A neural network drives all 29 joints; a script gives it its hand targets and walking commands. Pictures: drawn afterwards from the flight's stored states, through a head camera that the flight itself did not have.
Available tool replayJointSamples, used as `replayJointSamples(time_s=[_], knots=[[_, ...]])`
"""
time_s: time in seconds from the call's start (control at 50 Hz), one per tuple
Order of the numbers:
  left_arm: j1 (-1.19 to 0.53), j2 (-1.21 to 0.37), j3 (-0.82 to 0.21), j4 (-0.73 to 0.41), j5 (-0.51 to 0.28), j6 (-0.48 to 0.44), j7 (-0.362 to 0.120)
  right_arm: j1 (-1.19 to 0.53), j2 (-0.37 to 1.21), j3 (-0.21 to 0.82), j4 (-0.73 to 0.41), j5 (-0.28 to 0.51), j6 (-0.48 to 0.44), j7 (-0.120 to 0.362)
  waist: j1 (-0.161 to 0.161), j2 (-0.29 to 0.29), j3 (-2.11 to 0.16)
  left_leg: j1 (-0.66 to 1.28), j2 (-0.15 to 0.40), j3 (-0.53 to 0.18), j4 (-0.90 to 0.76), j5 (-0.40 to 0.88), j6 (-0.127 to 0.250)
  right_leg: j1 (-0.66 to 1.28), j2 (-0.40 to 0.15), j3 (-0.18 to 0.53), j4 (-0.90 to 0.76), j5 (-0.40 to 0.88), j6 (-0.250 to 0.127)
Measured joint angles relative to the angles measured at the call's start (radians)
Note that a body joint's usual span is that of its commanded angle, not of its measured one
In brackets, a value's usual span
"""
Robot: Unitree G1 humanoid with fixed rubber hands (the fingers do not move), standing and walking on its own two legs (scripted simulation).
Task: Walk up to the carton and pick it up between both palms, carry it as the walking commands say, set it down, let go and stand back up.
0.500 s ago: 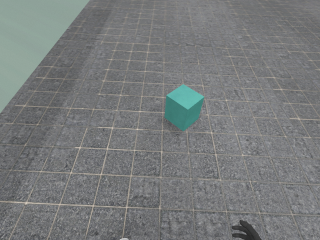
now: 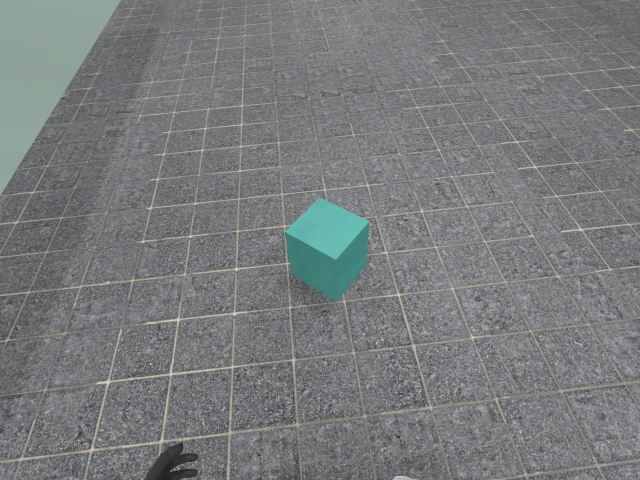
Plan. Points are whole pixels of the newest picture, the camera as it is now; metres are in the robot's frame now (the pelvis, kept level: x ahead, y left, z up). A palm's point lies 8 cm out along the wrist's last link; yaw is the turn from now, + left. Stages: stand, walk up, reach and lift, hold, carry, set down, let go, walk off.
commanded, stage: walk up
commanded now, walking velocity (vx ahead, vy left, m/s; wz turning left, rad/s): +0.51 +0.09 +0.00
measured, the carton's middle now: (328, 249) +0.96 -0.07 -0.63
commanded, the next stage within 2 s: none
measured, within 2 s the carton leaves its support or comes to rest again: neither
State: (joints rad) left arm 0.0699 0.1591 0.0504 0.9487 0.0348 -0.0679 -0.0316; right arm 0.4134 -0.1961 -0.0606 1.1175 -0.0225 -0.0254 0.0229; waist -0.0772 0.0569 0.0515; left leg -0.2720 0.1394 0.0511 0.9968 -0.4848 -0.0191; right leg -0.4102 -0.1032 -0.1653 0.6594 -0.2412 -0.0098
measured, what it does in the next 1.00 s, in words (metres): walks ahead: left foot, then right foot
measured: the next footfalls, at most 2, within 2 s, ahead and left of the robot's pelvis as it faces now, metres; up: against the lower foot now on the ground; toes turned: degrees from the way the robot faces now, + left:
left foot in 0.34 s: +0.29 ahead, +0.14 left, +0.00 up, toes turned +11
right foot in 0.78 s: +0.55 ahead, -0.13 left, +0.00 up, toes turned -6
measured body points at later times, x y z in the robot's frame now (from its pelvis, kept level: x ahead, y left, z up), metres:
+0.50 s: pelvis +0.23 +0.03 +0.01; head +0.25 +0.05 +0.46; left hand +0.20 +0.27 -0.15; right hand +0.33 -0.21 -0.12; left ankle +0.25 +0.13 -0.72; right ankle +0.14 -0.10 -0.64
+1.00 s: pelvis +0.42 -0.03 +0.01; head +0.47 -0.06 +0.45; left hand +0.53 +0.18 -0.13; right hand +0.43 -0.27 -0.16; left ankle +0.40 +0.10 -0.66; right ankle +0.47 -0.13 -0.72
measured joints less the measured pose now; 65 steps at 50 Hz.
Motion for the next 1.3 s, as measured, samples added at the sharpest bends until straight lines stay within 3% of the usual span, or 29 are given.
replayJointSamples(time_s=[0.04,0.12,0.22,0.32,0.36,0.42,0.46,0.5,0.58,0.72,0.76,0.78,0.82,0.88,0.96,1.0,1.1,1.18,1.22,1.26,1.3], knots=[[0.029,-0.02,-0.003,0.017,-0.001,-0.01,0.009,-0.045,-0.012,-0.002,-0.015,-0.006,-0.007,0.003,0.022,0.01,0.003,-0.077,-0.012,0.002,0.128,0.062,0.01,0.053,0.014,-0.015,-0.034,-0.016,-0.003],[0.131,-0.031,-0.002,0.066,-0.003,-0.016,0.027,-0.151,-0.028,-0.009,-0.068,-0.026,-0.013,0.0,0.07,0.01,-0.013,-0.193,-0.013,0.03,0.143,0.132,0.007,0.148,0.041,-0.027,-0.109,-0.033,-0.005],[0.265,0.0,0.009,0.122,-0.008,0.001,0.031,-0.281,-0.031,-0.003,-0.129,-0.018,0.008,0.014,0.122,-0.008,-0.019,-0.228,0.001,0.039,-0.1,0.179,-0.006,0.264,0.056,-0.029,-0.184,-0.064,0.008],[0.345,0.033,0.012,0.161,-0.012,0.025,0.022,-0.36,-0.02,0.008,-0.178,-0.018,0.007,0.035,0.148,-0.047,-0.01,-0.162,-0.012,0.07,-0.38,0.257,-0.011,0.347,0.041,-0.035,-0.192,-0.133,0.045],[0.362,0.045,0.011,0.172,-0.017,0.028,0.019,-0.37,-0.008,0.006,-0.181,-0.024,-0.011,0.032,0.15,-0.082,-0.008,-0.131,-0.037,0.095,-0.408,0.324,0.017,0.343,0.006,-0.02,-0.119,-0.196,0.058],[0.347,0.048,0.007,0.169,-0.016,0.04,0.017,-0.358,0.014,0.009,-0.183,-0.023,-0.039,0.013,0.143,-0.118,-0.001,-0.108,-0.056,0.139,-0.358,0.24,0.049,0.196,-0.003,0.09,0.245,-0.243,0.025],[0.316,0.049,0.007,0.16,-0.009,0.045,0.012,-0.327,0.027,0.014,-0.162,-0.022,-0.046,0.001,0.121,-0.124,0.001,-0.064,-0.061,0.156,-0.384,0.213,0.049,0.096,-0.001,0.11,0.432,-0.181,0.028],[0.271,0.055,0.008,0.143,-0.009,0.046,0.006,-0.281,0.039,0.013,-0.128,-0.019,-0.051,-0.008,0.097,-0.129,-0.001,-0.01,-0.071,0.167,-0.437,0.212,0.045,0.018,-0.013,0.108,0.495,-0.113,0.029],[0.159,0.068,0.019,0.087,-0.006,0.041,0.001,-0.153,0.045,0.009,-0.066,-0.012,-0.056,-0.017,0.051,-0.114,-0.014,0.083,-0.083,0.161,-0.534,0.209,0.035,-0.086,-0.037,0.096,0.431,-0.059,0.041],[-0.002,0.082,0.031,0.011,-0.01,0.05,-0.009,0.011,0.048,0.005,0.016,-0.012,-0.035,-0.022,-0.011,-0.092,-0.011,0.228,-0.068,0.165,-0.606,0.148,-0.022,-0.102,-0.03,0.073,0.057,0.004,0.048],[-0.025,0.076,0.021,0.003,-0.012,0.04,-0.007,0.039,0.044,0.002,0.03,-0.005,-0.027,-0.019,-0.023,-0.082,-0.011,0.253,-0.054,0.168,-0.574,0.1,-0.047,-0.06,-0.013,0.051,-0.062,0.06,0.041],[-0.033,0.072,0.017,0.0,-0.008,0.031,-0.004,0.052,0.043,0.003,0.035,-0.001,-0.025,-0.017,-0.026,-0.076,-0.011,0.251,-0.043,0.165,-0.527,0.063,-0.057,-0.037,-0.003,0.042,-0.098,0.12,0.019],[-0.053,0.043,0.014,-0.001,0.001,0.014,0.01,0.039,0.036,0.008,0.038,0.009,-0.013,-0.017,-0.03,-0.041,0.008,0.168,-0.007,0.114,-0.306,-0.015,-0.037,-0.044,0.015,0.018,-0.027,0.087,-0.026],[-0.055,-0.002,0.0,0.004,0.0,0.005,0.025,-0.023,0.031,0.006,0.013,0.004,-0.001,-0.019,-0.016,-0.019,0.045,0.006,-0.023,0.037,0.027,-0.041,-0.01,-0.004,0.02,-0.006,-0.013,0.016,-0.038],[0.006,-0.049,-0.019,0.045,-0.006,0.008,0.033,-0.139,0.008,-0.002,-0.032,-0.017,0.006,-0.018,0.02,0.003,0.061,-0.133,-0.032,0.024,0.099,0.018,-0.009,0.052,0.041,-0.014,-0.068,0.017,-0.033],[0.049,-0.052,0.004,0.05,-0.011,0.001,0.061,-0.185,-0.001,-0.004,-0.055,-0.018,0.013,-0.021,0.045,0.011,0.06,-0.177,-0.032,0.015,0.079,0.042,-0.006,0.074,0.049,-0.018,-0.085,0.011,-0.032],[0.144,0.003,0.023,0.096,-0.003,0.03,0.049,-0.265,0.0,0.002,-0.086,-0.013,0.039,-0.012,0.091,-0.003,0.032,-0.195,-0.022,0.018,-0.1,0.088,-0.013,0.125,0.053,-0.037,-0.11,-0.014,-0.021],[0.206,0.041,0.037,0.126,0.002,0.051,0.045,-0.295,0.014,0.005,-0.111,-0.015,0.036,-0.003,0.122,-0.042,0.012,-0.105,-0.039,0.04,-0.338,0.168,-0.011,0.145,0.037,-0.039,-0.081,-0.056,0.003],[0.233,0.057,0.033,0.14,-0.004,0.059,0.041,-0.302,0.032,0.006,-0.11,-0.017,0.011,-0.012,0.125,-0.085,0.012,-0.065,-0.067,0.059,-0.387,0.249,0.019,0.139,0.015,-0.011,-0.021,-0.123,0.017],[0.244,0.059,0.023,0.152,-0.024,0.08,0.045,-0.303,0.05,0.024,-0.112,-0.018,-0.004,-0.028,0.122,-0.109,0.013,-0.035,-0.078,0.07,-0.403,0.229,0.034,0.125,0.031,0.05,0.045,-0.224,0.03],[0.234,0.055,0.013,0.157,-0.038,0.098,0.046,-0.307,0.067,0.039,-0.108,-0.012,-0.008,-0.038,0.12,-0.125,0.021,0.003,-0.089,0.075,-0.444,0.23,0.04,0.124,0.043,0.088,0.065,-0.243,0.037]])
